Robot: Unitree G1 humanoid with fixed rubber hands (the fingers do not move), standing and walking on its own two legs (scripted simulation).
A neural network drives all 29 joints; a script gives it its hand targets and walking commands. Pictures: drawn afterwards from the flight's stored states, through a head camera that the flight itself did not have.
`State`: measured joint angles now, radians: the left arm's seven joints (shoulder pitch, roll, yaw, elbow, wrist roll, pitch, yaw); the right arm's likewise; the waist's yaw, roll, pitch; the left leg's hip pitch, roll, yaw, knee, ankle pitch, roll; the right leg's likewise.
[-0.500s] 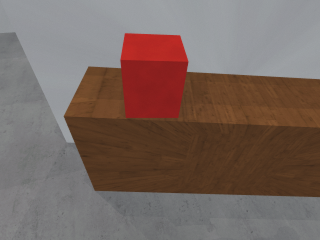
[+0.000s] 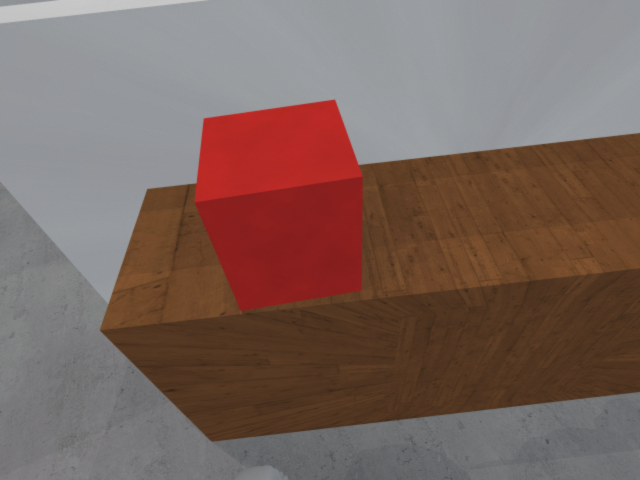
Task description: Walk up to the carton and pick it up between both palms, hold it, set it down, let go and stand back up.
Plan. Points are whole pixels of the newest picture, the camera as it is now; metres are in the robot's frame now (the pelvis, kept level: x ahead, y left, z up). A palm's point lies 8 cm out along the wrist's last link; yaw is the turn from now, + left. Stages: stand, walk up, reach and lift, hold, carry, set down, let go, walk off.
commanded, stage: walk up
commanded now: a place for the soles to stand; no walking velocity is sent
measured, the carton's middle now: (286, 208) +0.53 +0.06 +0.04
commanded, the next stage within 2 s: none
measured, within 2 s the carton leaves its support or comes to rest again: neither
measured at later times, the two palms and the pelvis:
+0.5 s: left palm out of the picture +0.14 +0.30 -0.11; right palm out of the picture +0.15 -0.22 -0.11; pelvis +0.04 +0.04 +0.00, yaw +0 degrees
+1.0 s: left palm out of the picture +0.15 +0.29 -0.11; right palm out of the picture +0.14 -0.23 -0.10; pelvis +0.06 +0.03 +0.00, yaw +3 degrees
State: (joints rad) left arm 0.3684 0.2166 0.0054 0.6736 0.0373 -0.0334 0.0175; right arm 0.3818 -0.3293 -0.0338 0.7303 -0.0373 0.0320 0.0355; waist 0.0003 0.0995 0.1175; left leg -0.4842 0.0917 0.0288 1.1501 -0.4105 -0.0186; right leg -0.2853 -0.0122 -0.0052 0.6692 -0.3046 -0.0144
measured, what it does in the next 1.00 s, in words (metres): steps on the spot: left foot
